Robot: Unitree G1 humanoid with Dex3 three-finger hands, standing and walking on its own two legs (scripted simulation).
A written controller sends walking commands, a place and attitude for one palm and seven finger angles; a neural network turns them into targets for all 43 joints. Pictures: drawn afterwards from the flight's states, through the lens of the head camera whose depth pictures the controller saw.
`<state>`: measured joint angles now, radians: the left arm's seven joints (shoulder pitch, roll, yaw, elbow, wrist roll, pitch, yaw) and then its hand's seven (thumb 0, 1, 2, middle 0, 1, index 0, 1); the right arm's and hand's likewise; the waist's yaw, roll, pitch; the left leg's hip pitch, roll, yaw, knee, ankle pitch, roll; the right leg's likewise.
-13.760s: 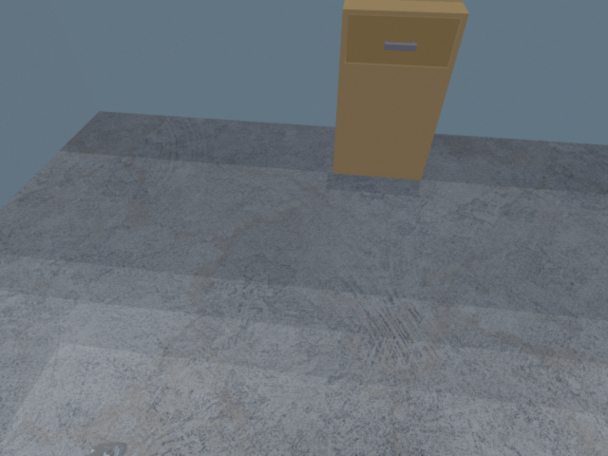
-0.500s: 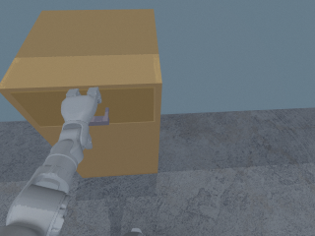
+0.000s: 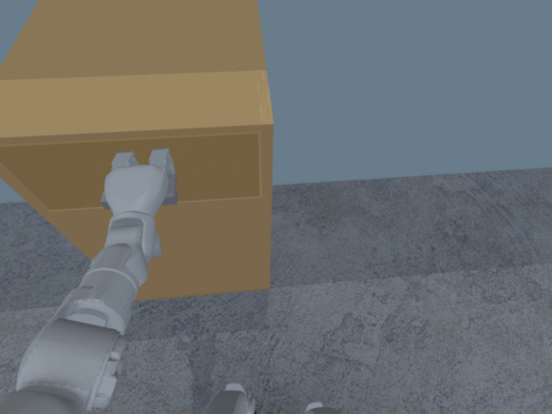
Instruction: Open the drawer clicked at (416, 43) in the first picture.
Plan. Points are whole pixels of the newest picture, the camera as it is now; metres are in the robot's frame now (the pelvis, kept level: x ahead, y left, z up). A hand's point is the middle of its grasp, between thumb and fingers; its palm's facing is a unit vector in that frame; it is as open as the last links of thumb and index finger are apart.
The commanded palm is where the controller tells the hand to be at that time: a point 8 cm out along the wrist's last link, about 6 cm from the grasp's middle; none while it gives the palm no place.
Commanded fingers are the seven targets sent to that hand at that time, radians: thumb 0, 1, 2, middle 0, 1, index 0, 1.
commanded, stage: lower the fingers behind the handle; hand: left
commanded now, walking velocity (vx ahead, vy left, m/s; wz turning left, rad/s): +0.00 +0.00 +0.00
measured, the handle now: (141, 188) +0.49 +0.23 -0.02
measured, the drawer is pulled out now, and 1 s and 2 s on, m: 0.00 0.00 0.00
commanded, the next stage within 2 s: lift the fingers back up to retry in 0.98 s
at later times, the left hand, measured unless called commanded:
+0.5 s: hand (149, 207) +0.44 +0.21 -0.02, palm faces +0.04 +0.00 -1.00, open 13.7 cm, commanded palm +0.43 +0.20 +0.01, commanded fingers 0.00 -0.50 0.30 -0.30 -1.20 -0.30 -1.20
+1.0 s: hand (149, 208) +0.44 +0.21 -0.02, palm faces +0.03 -0.02 -1.00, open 13.8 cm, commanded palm +0.42 +0.20 +0.01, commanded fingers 0.00 -0.50 0.30 -0.30 -1.20 -0.30 -1.20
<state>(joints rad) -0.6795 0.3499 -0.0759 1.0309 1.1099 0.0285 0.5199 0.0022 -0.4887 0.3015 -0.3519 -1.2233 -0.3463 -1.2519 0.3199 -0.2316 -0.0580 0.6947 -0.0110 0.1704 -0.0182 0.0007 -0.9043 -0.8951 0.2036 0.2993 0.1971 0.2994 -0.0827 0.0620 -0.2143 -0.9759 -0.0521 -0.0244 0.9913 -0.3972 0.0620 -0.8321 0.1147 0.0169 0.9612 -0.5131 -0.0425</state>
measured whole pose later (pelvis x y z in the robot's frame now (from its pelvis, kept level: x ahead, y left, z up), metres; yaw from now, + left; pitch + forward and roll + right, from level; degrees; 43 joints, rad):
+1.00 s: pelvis -0.04 +0.01 -0.03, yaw -1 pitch +24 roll -4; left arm -0.82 0.38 -0.12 1.08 1.10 0.10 0.47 0.00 -0.49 0.30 -0.33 -1.20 -0.26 -1.36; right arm 0.34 -0.23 -0.01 0.66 0.00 0.14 -0.03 0.00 -0.90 -0.90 0.20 0.30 0.20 0.30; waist -0.11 0.06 -0.23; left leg -1.15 -0.05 -0.03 1.13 -0.39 0.07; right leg -1.01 0.12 -0.01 1.11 -0.52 -0.03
